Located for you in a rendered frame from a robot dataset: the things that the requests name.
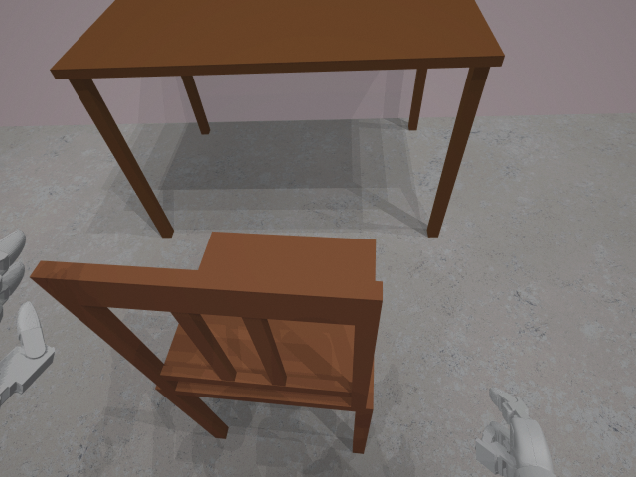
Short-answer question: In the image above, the table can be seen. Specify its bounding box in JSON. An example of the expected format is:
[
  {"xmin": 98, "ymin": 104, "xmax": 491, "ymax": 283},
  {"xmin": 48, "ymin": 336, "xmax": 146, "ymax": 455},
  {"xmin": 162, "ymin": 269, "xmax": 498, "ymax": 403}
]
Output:
[{"xmin": 50, "ymin": 0, "xmax": 505, "ymax": 238}]

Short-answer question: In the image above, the left robot hand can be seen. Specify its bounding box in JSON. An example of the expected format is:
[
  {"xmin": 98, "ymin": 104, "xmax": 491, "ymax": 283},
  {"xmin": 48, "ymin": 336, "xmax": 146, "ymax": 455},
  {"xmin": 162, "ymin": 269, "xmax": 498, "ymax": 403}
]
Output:
[{"xmin": 0, "ymin": 230, "xmax": 55, "ymax": 407}]

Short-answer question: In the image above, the chair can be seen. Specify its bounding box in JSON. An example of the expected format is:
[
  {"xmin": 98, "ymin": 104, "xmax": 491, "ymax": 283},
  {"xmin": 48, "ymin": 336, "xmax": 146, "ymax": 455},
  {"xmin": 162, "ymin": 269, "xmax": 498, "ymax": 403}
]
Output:
[{"xmin": 30, "ymin": 232, "xmax": 383, "ymax": 454}]

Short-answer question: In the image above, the right robot hand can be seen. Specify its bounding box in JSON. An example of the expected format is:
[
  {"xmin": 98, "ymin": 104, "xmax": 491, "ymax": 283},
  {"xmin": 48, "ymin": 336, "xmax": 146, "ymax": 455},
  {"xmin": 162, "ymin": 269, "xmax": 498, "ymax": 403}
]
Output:
[{"xmin": 476, "ymin": 387, "xmax": 554, "ymax": 477}]

